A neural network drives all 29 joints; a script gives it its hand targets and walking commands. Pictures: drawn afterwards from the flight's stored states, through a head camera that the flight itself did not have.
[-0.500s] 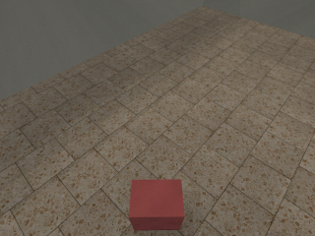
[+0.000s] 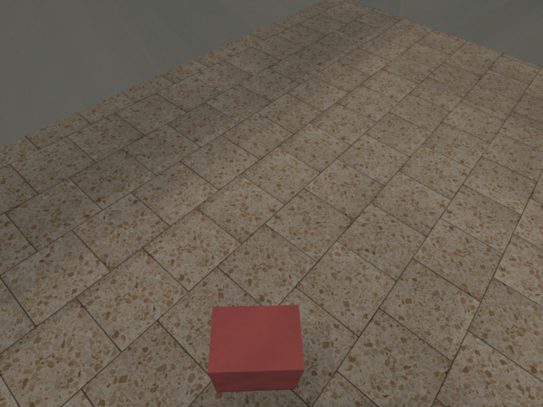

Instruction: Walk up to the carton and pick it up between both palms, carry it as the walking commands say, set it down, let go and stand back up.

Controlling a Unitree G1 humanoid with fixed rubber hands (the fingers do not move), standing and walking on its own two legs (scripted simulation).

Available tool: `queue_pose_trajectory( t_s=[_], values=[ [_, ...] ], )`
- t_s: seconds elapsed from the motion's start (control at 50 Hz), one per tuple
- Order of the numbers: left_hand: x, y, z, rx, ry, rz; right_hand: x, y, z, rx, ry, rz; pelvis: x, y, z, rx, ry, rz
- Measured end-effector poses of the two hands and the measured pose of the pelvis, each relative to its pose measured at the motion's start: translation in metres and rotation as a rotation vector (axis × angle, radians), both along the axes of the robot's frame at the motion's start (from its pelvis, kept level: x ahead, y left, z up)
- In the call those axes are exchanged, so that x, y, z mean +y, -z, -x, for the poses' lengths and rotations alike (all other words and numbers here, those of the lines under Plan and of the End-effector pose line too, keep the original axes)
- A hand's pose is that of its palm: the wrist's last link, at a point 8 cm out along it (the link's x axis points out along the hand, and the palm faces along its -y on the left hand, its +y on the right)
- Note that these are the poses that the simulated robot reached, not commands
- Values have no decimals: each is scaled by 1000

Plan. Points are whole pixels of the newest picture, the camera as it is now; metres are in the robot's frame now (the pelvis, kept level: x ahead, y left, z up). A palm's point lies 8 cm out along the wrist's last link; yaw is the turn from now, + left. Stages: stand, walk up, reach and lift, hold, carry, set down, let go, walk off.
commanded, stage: stand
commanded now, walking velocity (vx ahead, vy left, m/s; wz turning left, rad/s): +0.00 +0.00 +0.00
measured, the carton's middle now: (255, 350) +0.37 +0.02 -0.62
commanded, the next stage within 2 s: reach and lift in 0.34 s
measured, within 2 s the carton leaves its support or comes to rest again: neither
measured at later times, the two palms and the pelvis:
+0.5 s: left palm out of the picture +0.09 +0.23 -0.12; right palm out of the picture +0.09 -0.23 -0.13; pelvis -0.02 -0.01 +0.00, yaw +0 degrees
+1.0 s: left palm (138, 394) +0.18 +0.22 -0.17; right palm (383, 396) +0.17 -0.21 -0.19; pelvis -0.06 +0.00 -0.06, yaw +2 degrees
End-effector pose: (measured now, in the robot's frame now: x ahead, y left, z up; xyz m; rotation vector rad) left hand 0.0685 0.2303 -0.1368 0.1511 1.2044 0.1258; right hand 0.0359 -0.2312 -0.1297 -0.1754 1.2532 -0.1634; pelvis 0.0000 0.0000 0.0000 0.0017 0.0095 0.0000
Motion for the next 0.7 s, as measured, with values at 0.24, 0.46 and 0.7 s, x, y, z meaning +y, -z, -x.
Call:
queue_pose_trajectory(
  t_s=[0.24,0.46,0.7],
  values=[
    [3,-10,-3,-35,2,-33,3,6,-1,-25,1,-33,-2,0,3,-4,0,-3],
    [-3,-14,-16,-50,23,-14,3,5,-23,-45,-12,-38,-5,4,14,-3,0,-9],
    [-7,-13,-44,-39,59,-12,18,13,-111,-138,-90,-89,-9,13,21,76,-21,-12]
  ],
)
